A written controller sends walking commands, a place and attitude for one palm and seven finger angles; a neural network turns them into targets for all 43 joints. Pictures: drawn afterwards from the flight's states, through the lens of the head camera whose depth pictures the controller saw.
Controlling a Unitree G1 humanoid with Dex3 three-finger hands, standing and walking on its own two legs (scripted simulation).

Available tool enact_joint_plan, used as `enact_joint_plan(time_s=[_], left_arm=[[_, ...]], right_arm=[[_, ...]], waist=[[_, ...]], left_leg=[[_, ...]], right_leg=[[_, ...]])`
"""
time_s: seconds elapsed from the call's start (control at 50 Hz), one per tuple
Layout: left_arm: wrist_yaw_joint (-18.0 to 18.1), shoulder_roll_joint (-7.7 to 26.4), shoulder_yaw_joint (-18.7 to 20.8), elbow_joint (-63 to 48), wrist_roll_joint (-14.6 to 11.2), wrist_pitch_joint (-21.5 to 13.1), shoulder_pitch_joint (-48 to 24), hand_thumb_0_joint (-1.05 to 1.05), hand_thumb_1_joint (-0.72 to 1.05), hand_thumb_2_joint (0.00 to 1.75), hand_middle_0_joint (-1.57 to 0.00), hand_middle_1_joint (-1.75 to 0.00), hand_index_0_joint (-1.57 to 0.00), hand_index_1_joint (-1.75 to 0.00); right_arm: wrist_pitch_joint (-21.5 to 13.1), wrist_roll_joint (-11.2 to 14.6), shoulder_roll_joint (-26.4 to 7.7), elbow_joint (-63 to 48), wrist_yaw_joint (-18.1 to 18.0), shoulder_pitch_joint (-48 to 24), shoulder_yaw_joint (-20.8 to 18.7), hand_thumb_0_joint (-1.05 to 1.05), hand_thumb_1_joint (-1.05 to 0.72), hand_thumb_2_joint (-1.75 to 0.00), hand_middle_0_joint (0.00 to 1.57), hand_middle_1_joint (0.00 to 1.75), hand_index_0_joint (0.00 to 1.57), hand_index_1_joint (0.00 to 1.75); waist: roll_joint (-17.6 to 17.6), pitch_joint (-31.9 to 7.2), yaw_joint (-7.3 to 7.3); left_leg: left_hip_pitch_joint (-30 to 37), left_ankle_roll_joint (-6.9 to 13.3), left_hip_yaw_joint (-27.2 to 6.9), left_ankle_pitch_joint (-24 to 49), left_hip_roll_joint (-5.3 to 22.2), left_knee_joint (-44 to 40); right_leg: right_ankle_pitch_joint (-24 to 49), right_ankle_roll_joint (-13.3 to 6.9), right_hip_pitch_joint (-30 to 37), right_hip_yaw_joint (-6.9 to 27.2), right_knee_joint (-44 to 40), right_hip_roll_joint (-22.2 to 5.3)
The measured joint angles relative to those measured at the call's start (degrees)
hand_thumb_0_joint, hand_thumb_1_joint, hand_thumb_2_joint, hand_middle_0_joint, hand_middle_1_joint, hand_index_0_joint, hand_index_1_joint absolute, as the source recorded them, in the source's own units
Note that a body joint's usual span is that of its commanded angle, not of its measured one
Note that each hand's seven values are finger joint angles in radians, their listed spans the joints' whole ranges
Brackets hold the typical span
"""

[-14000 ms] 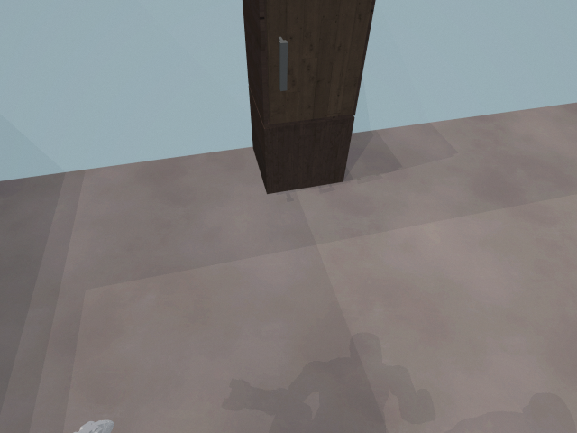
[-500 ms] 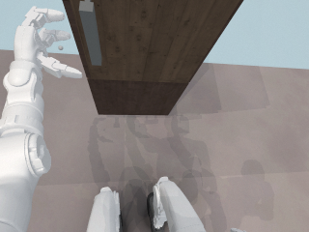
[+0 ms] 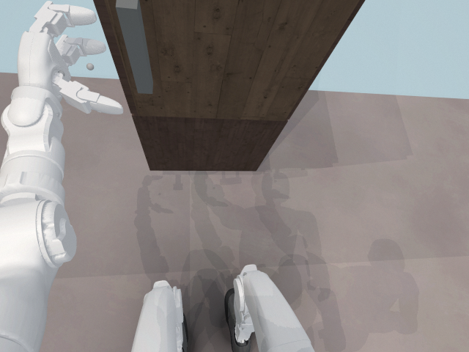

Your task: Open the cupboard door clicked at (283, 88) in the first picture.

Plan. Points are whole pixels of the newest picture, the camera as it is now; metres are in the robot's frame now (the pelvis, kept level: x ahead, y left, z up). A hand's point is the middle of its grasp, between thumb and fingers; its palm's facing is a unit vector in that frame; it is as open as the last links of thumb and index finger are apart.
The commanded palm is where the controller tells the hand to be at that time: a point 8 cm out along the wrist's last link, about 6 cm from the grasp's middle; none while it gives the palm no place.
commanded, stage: slide the fingers in behind the handle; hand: left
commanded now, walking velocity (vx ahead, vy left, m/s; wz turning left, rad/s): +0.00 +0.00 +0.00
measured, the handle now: (138, 41) +0.59 +0.10 +0.06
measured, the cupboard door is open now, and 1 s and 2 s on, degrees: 0 0 0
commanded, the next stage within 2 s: close the thumb around the handle in 1.44 s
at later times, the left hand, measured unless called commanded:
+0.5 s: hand (119, 69) +0.55 +0.13 +0.05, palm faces -0.08 -1.00 -0.02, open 14.0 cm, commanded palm +0.53 +0.16 +0.05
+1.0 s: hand (142, 72) +0.54 +0.09 +0.05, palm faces -0.08 -1.00 -0.03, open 14.0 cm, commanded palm +0.52 +0.13 +0.05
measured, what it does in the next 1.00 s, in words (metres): stands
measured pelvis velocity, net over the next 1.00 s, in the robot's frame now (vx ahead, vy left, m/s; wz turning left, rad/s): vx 0.00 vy -0.01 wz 0.01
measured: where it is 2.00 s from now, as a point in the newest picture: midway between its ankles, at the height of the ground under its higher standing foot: (209, 345)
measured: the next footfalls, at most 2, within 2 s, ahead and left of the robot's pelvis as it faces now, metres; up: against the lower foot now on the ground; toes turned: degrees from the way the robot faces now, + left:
none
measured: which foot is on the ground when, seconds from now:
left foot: down 0.00-1.00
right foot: down 0.00-1.00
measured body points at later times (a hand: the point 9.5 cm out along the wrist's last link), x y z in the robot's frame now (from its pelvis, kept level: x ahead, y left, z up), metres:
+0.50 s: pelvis +0.00 +0.00 +0.00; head +0.18 +0.02 +0.42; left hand +0.55 +0.18 +0.05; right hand +0.00 -0.26 -0.11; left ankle +0.01 +0.09 -0.60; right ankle +0.05 -0.11 -0.60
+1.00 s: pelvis +0.00 -0.01 +0.00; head +0.18 +0.01 +0.42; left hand +0.54 +0.15 +0.05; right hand +0.01 -0.27 -0.11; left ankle +0.01 +0.09 -0.60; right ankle +0.05 -0.11 -0.60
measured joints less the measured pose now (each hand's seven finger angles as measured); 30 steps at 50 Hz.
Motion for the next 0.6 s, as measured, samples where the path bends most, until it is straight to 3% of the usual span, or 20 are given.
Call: enact_joint_plan(time_s=[0.26, 0.6], left_arm=[[5.01, -3.85, 0.22, -1.51, 1.97, -1.29, 2.03, -0.02, -0.50, 0.30, -0.30, -1.20, -0.30, -1.21], [7.40, -6.65, -2.46, -0.86, 1.39, -2.61, 1.88, -0.02, -0.50, 0.30, -0.30, -1.20, -0.30, -1.21]], right_arm=[[0.40, -0.40, 0.20, -0.82, 1.04, 0.68, -0.58, 0.00, -0.91, -0.89, 0.20, 0.29, 0.20, 0.30], [0.10, -0.71, 0.53, -0.33, 1.41, -0.03, -1.27, 0.00, -0.91, -0.89, 0.20, 0.29, 0.20, 0.30]], waist=[[0.26, 0.13, -0.50], [0.30, -0.37, 0.23]], left_leg=[[0.98, 0.26, 1.15, 0.06, 0.07, -0.70], [1.62, -0.27, 0.93, 0.11, -0.24, -1.17]], right_leg=[[0.12, 0.29, 0.35, 1.15, -0.09, 0.09], [-0.34, -0.22, 0.79, 0.99, 0.14, -0.18]])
